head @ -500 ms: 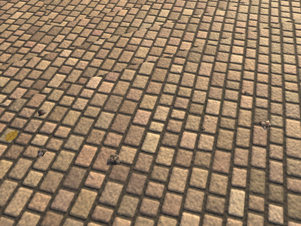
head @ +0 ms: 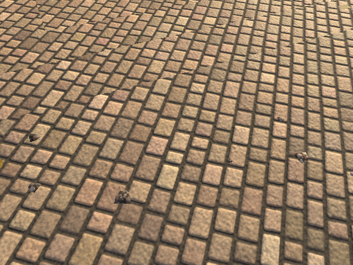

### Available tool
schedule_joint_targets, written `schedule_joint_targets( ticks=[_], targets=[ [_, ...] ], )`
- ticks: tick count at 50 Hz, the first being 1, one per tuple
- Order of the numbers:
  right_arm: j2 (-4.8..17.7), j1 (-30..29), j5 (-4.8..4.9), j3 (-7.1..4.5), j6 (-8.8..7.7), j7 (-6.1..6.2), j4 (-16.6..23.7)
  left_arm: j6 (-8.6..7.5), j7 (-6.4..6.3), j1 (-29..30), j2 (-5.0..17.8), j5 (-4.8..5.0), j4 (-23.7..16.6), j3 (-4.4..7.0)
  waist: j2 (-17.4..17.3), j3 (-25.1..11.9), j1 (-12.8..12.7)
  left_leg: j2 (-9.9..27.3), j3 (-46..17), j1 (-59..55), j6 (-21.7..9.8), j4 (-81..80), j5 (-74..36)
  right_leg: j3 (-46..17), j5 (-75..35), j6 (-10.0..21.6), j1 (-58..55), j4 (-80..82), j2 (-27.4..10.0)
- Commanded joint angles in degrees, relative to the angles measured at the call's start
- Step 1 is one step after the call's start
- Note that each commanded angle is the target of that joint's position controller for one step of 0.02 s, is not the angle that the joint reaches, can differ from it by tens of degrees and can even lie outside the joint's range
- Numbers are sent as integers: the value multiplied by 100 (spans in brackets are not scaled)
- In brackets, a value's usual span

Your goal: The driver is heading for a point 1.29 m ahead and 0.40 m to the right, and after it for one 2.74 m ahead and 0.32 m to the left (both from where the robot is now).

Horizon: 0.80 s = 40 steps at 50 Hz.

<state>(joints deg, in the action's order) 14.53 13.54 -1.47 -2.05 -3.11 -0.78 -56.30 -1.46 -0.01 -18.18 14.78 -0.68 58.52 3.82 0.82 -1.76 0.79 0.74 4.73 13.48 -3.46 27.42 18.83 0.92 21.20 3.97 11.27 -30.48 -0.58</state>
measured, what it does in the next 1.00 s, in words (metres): walks ahead, turning right: right foot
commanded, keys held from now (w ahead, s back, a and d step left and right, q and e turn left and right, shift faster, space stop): w+shift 0.06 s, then w+e+shift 0.06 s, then e+shift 0.52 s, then shift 0.36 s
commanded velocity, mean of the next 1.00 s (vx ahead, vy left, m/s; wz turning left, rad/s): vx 0.28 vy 0.00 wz -0.53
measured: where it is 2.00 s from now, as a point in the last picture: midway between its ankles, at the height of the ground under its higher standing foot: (206, 260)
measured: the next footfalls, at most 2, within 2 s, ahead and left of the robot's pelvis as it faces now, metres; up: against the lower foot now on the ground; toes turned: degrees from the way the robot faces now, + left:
right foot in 0.40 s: +0.37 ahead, -0.07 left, +0.00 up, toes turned -15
left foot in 1.08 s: +0.50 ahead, +0.07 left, +0.00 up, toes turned -33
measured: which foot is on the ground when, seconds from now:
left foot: down 0.00-0.40, up 0.42-1.00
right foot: up 0.00-0.38, down 0.40-1.00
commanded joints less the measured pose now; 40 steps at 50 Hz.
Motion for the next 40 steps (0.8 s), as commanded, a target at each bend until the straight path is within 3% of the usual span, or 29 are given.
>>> schedule_joint_targets(
  ticks=[1,2,3,4,6,8,10,12,14,15,17,18,19,20,21,22,23,24,25,27,30,32,35,40],
  targets=[
    [973,1862,-137,-182,-111,118,-340,-228,104,1447,-226,-43,-1093,-115,-1657,538,721,2240,-4362,-2281,-693,-2269,3418,-380,483,355,4325,-2989,423],
    [1035,1325,-97,-234,-102,127,-233,-262,158,1475,48,-77,-1144,-83,-1043,814,399,2486,-4521,-1811,-923,-2370,3613,-730,-159,379,4584,-3487,-80],
    [825,861,-32,-195,-167,83,-51,-289,232,1466,348,-79,-1076,-15,-456,777,178,2098,-3764,-1648,-782,-2175,2854,-729,-767,289,4398,-3487,-323],
    [760,726,-4,-184,-238,66,28,-292,273,1216,376,-81,-945,9,-340,554,60,1774,-3022,-1591,-592,-2190,2200,-767,-993,172,4045,-3351,-317],
    [550,812,7,-125,-364,123,9,-177,352,1128,364,-108,-844,37,-486,550,15,1401,-1979,-1433,-325,-2388,1283,-632,-1372,-8,3770,-3449,-260],
    [347,1231,-15,-77,-425,134,-186,-90,368,1170,143,-103,-809,-11,-336,851,38,1200,-1111,-1374,-217,-2411,-138,-455,-1605,-39,3793,-3426,-221],
    [157,1279,-26,-10,-440,139,-205,-68,345,1558,-8,-112,-959,-69,-306,1046,34,973,-226,-1106,-118,-2216,-2218,-63,-1848,-89,3537,-3054,-150],
    [129,1126,16,24,-417,180,-129,-88,361,2042,-137,-110,-1198,-157,-426,1078,49,806,385,-902,-37,-1945,-3641,445,-2098,-151,3091,-2118,-119],
    [292,1204,61,5,-383,263,-130,-88,407,2460,-233,-89,-1418,-249,-556,1034,162,823,686,-942,28,-1724,-4386,847,-2283,-95,2509,-1117,-45],
    [420,1246,77,-22,-365,311,-145,-77,416,2406,-161,-106,-1453,-246,-624,914,131,868,776,-1143,68,-1442,-5002,980,-2249,-13,2214,-799,78],
    [652,1168,114,-107,-311,417,-109,-59,385,1631,100,-148,-1303,-167,-817,439,-179,957,912,-1446,171,-366,-6428,1184,-2067,222,1406,-573,486],
    [745,1025,116,-156,-253,452,-44,-74,361,931,272,-155,-1147,-91,-876,75,-482,1060,886,-1439,173,533,-6776,1103,-1938,407,808,-514,621],
    [796,847,112,-197,-199,445,65,-116,312,60,486,-161,-908,17,-895,-402,-803,1149,770,-1290,164,1695,-6317,833,-2003,615,25,-288,679],
    [843,672,150,-245,-184,364,159,-174,206,-577,665,-185,-731,130,-602,-705,-1113,919,766,-776,276,3256,-4621,459,-2478,790,-782,359,559],
    [356,862,54,-201,-187,281,334,-130,89,-247,1099,-65,-840,279,697,-820,-618,36,757,894,470,5104,927,-1043,-5088,1015,-1916,-159,-602],
    [312,1398,219,-163,-133,263,701,-71,142,-291,1757,-95,-1026,433,989,-2104,-456,-612,-395,2417,654,6931,1805,-3763,-6420,2558,-3422,178,-1983],
    [491,1108,85,-131,-151,246,725,83,28,20,1561,-13,-1283,457,-19,-2131,-480,-195,-957,2741,527,6782,1113,-3868,-4351,2497,-3042,809,-1934],
    [532,645,53,-124,-159,220,815,139,-37,489,1093,71,-1359,346,-408,-1041,-373,37,-943,2716,509,6136,666,-3340,-3284,2241,-1794,1206,-1652],
    [540,277,-19,-146,-128,232,940,148,-61,673,770,85,-1327,251,-636,-393,-158,234,-959,2576,558,5443,524,-2946,-3027,1888,-949,1448,-1257],
    [534,283,-164,-150,142,266,1008,124,-70,652,577,93,-1316,191,-595,-137,12,340,-924,1923,669,4682,440,-2335,-3737,1486,-14,1425,-824],
    [373,196,-139,-98,374,286,1180,93,-27,589,915,25,-1399,285,-339,-313,48,303,-828,1638,768,4010,239,-2082,-4104,1063,424,1208,-428],
    [455,-131,-129,-105,453,287,1379,158,-50,515,1065,35,-1491,345,-85,-378,-52,276,-883,1839,810,3696,-49,-2273,-3266,732,430,1218,-279],
    [601,-428,-106,-148,547,296,1515,253,-91,327,1062,65,-1552,347,215,-344,-220,272,-958,2207,813,3368,-449,-2529,-2080,354,154,1330,-249],
    [684,-751,-46,-166,550,302,1632,307,-133,9,959,25,-1548,291,432,-158,-452,226,-1060,2539,726,2903,-536,-2872,-1712,274,-518,1390,-380]
  ],
)
Over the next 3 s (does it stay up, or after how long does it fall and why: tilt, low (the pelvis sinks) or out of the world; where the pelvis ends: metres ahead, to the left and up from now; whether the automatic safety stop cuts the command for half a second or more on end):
stays up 1.35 -0.58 -0.03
